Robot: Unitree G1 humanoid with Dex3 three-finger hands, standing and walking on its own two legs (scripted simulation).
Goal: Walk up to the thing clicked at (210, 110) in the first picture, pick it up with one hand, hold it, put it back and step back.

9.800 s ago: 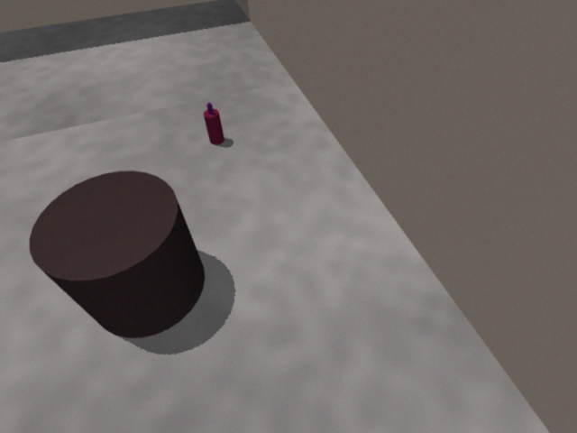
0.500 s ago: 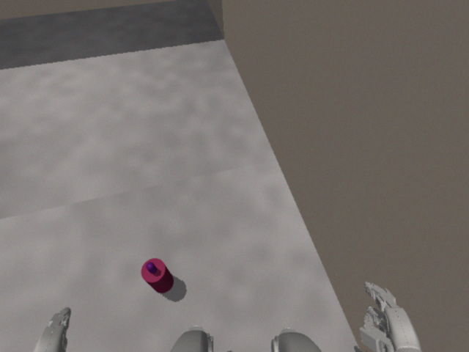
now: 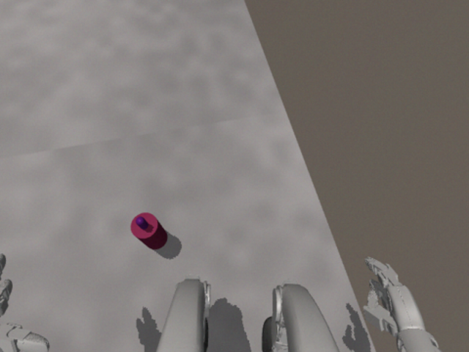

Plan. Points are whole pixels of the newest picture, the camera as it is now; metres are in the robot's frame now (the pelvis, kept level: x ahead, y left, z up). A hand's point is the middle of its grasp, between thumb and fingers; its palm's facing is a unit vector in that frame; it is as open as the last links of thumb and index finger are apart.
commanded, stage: go down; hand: left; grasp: from the side
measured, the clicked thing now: (148, 230) +0.42 +0.29 -0.49
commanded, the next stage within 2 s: approach in 1.80 s
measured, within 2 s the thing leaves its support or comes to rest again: neither
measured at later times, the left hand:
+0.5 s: hand (13, 267) +0.25 +0.44 -0.14, palm faces +0.38 -0.91 -0.19, open 17.5 cm
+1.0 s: hand (14, 254) +0.28 +0.46 -0.17, palm faces +0.41 -0.90 -0.13, open 17.6 cm
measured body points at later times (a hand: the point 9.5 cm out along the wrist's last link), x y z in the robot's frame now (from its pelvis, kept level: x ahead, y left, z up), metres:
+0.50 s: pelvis -0.04 +0.00 -0.11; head +0.15 +0.05 +0.29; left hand +0.23 +0.48 -0.13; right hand +0.12 -0.27 -0.22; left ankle +0.03 +0.12 -0.58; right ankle +0.03 -0.13 -0.58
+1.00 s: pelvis -0.06 +0.00 -0.18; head +0.16 +0.05 +0.21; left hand +0.25 +0.51 -0.16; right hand +0.09 -0.28 -0.30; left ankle +0.03 +0.12 -0.58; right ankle +0.03 -0.13 -0.58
